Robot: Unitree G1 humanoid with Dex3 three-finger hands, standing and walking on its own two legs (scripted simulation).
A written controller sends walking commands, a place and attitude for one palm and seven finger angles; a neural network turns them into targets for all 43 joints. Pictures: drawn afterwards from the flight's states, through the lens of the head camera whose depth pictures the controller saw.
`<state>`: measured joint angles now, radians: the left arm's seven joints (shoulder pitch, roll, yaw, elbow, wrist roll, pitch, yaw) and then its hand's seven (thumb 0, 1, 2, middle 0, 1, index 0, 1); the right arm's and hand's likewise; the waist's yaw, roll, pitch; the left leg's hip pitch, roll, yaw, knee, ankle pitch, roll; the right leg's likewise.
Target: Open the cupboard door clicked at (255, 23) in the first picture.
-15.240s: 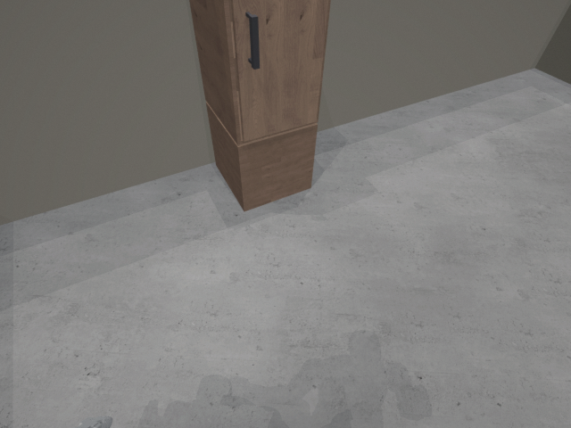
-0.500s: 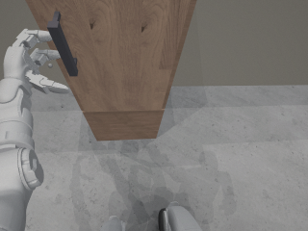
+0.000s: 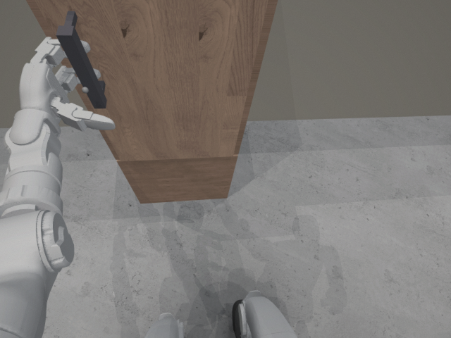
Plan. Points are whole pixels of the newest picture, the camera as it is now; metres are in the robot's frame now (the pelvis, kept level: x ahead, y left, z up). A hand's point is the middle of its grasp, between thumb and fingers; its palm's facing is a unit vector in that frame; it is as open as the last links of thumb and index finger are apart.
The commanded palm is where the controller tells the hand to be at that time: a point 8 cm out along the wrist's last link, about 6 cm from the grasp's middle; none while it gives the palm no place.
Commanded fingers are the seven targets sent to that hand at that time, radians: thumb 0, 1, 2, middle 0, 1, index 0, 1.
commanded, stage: slide the fingers in behind the handle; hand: left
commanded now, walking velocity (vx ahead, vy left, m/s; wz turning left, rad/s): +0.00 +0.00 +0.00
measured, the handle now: (87, 64) +0.57 +0.19 +0.10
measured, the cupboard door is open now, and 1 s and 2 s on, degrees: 0 0 8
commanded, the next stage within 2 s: close the thumb around the handle in 0.80 s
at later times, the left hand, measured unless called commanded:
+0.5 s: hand (102, 90) +0.52 +0.16 +0.09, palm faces -0.01 -1.00 -0.02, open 13.9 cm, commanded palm +0.49 +0.21 +0.09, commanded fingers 0.00 -0.50 0.30 -0.30 -1.20 -0.30 -1.20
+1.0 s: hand (101, 90) +0.52 +0.16 +0.09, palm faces -0.01 -1.00 -0.01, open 13.8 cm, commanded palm +0.49 +0.21 +0.09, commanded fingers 0.00 -0.16 0.44 -0.32 -1.24 -0.32 -1.24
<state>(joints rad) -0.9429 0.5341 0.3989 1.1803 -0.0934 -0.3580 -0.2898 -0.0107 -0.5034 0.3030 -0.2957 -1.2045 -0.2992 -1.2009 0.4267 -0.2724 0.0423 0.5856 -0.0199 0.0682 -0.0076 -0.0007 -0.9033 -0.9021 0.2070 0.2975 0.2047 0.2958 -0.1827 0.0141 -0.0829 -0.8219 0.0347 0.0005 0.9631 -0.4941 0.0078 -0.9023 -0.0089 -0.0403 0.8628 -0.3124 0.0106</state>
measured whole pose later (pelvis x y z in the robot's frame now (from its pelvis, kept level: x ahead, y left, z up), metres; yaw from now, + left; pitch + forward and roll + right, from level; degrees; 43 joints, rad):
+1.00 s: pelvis +0.00 +0.00 +0.00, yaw +1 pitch +20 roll -2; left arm -0.94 0.46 0.35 1.18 -0.09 -0.38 -0.21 -0.01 -0.47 0.32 -0.30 -1.21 -0.30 -1.20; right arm 0.42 -0.27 0.03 0.60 -0.03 0.06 0.00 0.00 -0.90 -0.90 0.21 0.30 0.20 0.30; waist -0.17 0.02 -0.09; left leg -0.81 0.03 0.00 0.96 -0.49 0.00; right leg -0.89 -0.02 -0.04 0.87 -0.32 0.01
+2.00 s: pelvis +0.02 +0.00 +0.01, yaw -1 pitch +18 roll -1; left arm -0.65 0.36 0.34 0.90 -0.15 -0.37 -0.22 0.01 0.74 0.77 -0.38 -1.35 -0.36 -1.35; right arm 0.41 -0.26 0.01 0.56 0.00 0.08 0.02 0.00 -0.90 -0.90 0.21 0.30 0.20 0.30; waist -0.13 0.03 -0.12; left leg -0.70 0.04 0.03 0.88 -0.49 0.00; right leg -0.81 0.00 -0.01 0.82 -0.32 0.01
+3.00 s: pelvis +0.02 -0.05 +0.02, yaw +4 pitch +7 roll +1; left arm 0.06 -0.10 -0.23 0.07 0.08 -0.11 0.57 0.02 0.62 0.78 -0.34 -1.31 -0.35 -1.33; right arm 0.19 -0.19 -0.01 0.58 -0.07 0.02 0.00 0.01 -0.91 -0.90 0.20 0.30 0.20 0.30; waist -0.01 0.04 -0.10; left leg -0.46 0.03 -0.05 0.80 -0.47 -0.06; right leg -0.58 -0.02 -0.09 0.83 -0.38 -0.05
